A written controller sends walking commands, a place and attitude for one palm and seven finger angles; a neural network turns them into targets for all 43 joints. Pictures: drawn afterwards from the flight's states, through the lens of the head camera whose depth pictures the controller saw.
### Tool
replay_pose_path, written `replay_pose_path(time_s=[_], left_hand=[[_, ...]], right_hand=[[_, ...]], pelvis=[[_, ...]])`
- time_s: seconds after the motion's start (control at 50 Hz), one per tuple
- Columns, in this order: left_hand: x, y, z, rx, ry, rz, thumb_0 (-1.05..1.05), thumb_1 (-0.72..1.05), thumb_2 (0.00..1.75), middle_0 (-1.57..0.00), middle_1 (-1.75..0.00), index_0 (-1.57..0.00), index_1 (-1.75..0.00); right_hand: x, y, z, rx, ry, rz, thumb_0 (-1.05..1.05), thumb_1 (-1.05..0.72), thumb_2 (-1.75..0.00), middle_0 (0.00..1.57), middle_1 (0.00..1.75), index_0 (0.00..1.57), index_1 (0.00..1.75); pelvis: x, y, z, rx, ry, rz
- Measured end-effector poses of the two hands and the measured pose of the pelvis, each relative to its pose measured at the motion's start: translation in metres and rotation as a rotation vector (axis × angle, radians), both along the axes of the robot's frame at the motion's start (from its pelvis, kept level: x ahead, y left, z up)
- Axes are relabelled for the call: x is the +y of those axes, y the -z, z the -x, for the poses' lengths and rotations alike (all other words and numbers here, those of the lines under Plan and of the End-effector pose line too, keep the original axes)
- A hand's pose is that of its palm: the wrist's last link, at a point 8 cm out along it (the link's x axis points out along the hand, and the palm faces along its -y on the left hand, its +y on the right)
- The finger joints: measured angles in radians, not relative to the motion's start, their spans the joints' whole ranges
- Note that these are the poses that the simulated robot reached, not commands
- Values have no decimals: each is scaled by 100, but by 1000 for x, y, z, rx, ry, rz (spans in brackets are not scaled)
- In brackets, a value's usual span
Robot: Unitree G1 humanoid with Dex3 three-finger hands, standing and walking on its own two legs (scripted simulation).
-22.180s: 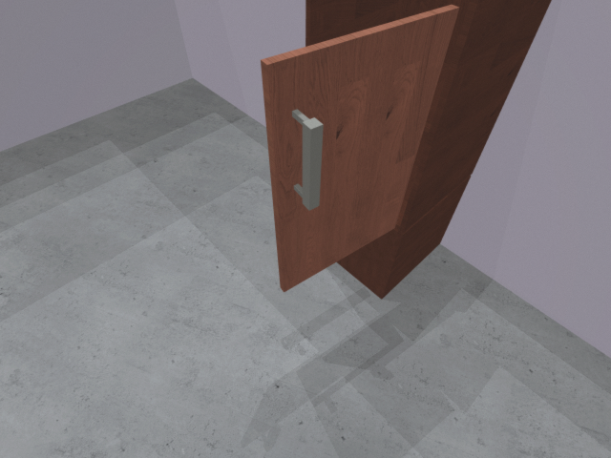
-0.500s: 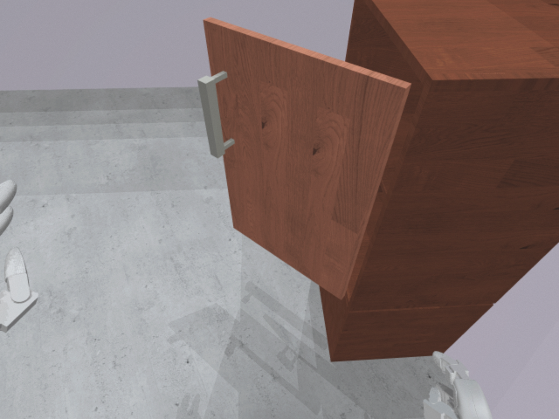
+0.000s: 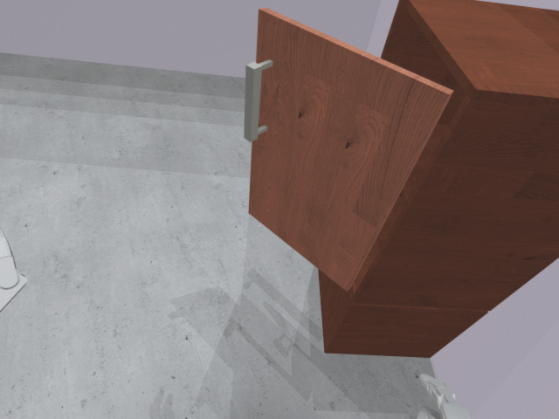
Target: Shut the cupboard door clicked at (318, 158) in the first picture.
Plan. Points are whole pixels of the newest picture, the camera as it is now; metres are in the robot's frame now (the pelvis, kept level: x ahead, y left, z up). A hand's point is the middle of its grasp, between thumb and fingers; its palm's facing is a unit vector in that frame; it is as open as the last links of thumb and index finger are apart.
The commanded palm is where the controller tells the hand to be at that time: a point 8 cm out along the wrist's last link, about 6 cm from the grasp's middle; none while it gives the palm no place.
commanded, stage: step back with the hand held close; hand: left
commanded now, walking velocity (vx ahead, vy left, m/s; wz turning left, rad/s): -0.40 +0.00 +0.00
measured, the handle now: (258, 102) +0.71 +0.11 +0.08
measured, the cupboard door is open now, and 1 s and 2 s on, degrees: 48 48 48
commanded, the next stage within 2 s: stop stepping back and stand still in 0.30 s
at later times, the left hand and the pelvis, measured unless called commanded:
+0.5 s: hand out of the picture +0.04 +0.27 +0.18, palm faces +0.43 -0.80 -0.42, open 7.4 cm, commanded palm +0.01 +0.28 +0.18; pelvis -0.15 +0.00 +0.00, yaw -5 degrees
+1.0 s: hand out of the picture -0.06 +0.29 +0.17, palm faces +0.50 -0.78 -0.38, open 7.4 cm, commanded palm -0.11 +0.32 +0.18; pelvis -0.25 +0.02 -0.01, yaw +0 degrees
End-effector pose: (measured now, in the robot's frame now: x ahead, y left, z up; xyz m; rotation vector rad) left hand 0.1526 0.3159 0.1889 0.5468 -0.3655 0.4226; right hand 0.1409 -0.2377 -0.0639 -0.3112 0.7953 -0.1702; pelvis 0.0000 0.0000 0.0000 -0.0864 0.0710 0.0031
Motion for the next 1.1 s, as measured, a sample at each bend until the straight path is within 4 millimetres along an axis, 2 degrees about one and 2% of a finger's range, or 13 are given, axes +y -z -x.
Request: replay_pose_path(time_s=[0.06,0.14,0.2,0.26,0.32,0.38,0.46,0.58,0.68,0.78,0.86,1.0,1.1], left_hand=[[-3,5,-5,18,36,42,1,89,90,-20,-30,-21,-30],[-22,12,-7,87,157,59,1,89,90,-20,-30,-20,-30],[-36,10,7,127,249,20,2,89,90,-20,-30,-20,-30],[-42,-1,33,134,291,-38,2,89,90,-21,-30,-21,-30],[-41,-14,65,111,270,-79,1,89,90,-21,-30,-21,-30],[-36,-21,101,86,212,-122,1,89,90,-21,-30,-21,-30],[-21,-16,144,62,111,-46,1,89,90,-21,-30,-21,-30],[-1,15,161,17,-43,175,1,89,90,-21,-30,-21,-30],[3,12,177,28,41,129,2,89,90,-20,-30,-20,-30],[11,-6,201,37,84,4,2,89,90,-21,-30,-21,-30],[17,-11,221,27,26,2,1,89,90,-21,-30,-21,-30],[12,6,260,27,-46,67,1,89,90,-21,-30,-21,-30],[21,9,269,-60,-60,103,1,89,90,-21,-30,-21,-30]], right_hand=[[11,-7,-3,-14,-29,-20,2,-90,-89,20,30,20,30],[20,-18,-1,-63,-57,-47,1,-90,-89,20,30,20,30],[22,-26,9,-114,-57,-56,1,-90,-89,20,30,20,30],[18,-32,28,-153,-53,-50,1,-90,-89,20,30,20,30],[11,-30,52,-169,-45,-41,1,-90,-89,20,30,20,30],[0,-16,80,-160,-27,-49,1,-90,-89,20,30,20,30],[-11,-3,137,-41,38,-49,1,-90,-89,20,30,20,30],[-17,12,207,54,98,24,1,-90,-89,20,30,20,30],[2,11,238,-3,165,4,2,-90,-89,20,30,20,30],[33,7,256,-75,145,-72,2,-90,-89,20,30,20,30],[46,12,265,-77,107,-122,2,-90,-89,20,30,20,30],[36,24,267,-33,22,-93,1,-90,-89,21,30,20,30],[24,19,261,-35,5,1,2,-90,-89,20,30,20,30]], pelvis=[[1,-7,12,29,28,8],[0,-10,38,43,55,16],[-3,-9,62,40,75,11],[-7,-6,84,35,86,1],[-8,-2,107,35,75,-9],[-9,8,132,29,67,-47],[-6,2,149,-6,87,-66],[8,3,171,-32,32,-77],[27,6,197,-69,36,-85],[30,2,219,-89,45,-71],[28,1,232,-94,26,-58],[24,8,248,-109,-7,-69],[33,14,252,-118,-21,-67]])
